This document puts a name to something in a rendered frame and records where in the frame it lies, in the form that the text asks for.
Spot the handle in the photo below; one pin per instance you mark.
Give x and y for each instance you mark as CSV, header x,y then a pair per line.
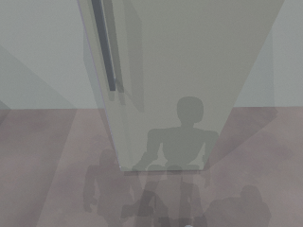
x,y
103,39

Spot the fridge door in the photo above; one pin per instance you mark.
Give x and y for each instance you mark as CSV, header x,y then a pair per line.
x,y
179,66

